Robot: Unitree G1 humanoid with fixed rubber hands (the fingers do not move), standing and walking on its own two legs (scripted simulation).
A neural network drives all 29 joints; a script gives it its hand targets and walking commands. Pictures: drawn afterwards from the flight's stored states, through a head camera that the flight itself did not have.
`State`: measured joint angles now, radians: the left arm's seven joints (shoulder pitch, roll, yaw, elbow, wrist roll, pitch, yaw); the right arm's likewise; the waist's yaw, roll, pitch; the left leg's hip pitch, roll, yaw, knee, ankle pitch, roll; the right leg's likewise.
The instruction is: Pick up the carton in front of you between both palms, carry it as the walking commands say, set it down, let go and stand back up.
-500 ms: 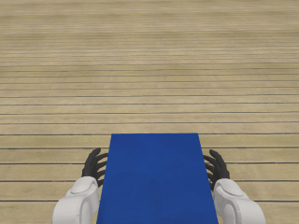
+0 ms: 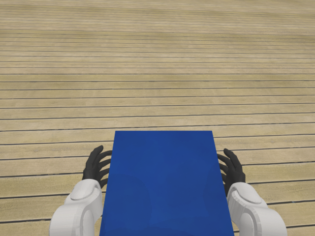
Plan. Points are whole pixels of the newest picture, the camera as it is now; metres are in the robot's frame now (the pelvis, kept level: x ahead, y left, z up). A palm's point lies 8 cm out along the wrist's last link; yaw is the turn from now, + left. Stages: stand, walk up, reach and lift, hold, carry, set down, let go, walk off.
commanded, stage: carry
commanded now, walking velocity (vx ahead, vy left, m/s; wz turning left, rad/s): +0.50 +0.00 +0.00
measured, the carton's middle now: (163, 194) +0.23 -0.01 +0.03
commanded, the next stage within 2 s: none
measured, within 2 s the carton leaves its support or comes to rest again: neither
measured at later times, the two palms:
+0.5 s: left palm (126, 94) +0.54 +0.10 +0.08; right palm (213, 96) +0.56 -0.19 +0.07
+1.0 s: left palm (123, 53) +0.83 +0.14 +0.08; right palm (192, 55) +0.82 -0.16 +0.09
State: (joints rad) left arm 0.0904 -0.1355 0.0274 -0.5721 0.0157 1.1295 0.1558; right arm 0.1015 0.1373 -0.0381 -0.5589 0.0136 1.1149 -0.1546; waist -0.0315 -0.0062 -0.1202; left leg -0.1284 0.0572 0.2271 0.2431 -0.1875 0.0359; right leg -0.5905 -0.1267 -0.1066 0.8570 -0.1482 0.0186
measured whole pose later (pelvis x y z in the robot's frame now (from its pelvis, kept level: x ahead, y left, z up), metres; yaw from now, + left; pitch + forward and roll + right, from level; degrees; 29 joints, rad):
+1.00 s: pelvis +0.59 -0.01 -0.01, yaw +0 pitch +3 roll +0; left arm 0.07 -0.13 0.02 -0.62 0.02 1.13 0.15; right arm 0.09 0.14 -0.04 -0.60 0.01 1.11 -0.16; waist -0.02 -0.04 -0.04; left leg -0.27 0.04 0.23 0.36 -0.14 0.06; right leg -0.32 -0.08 -0.12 0.50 -0.28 0.04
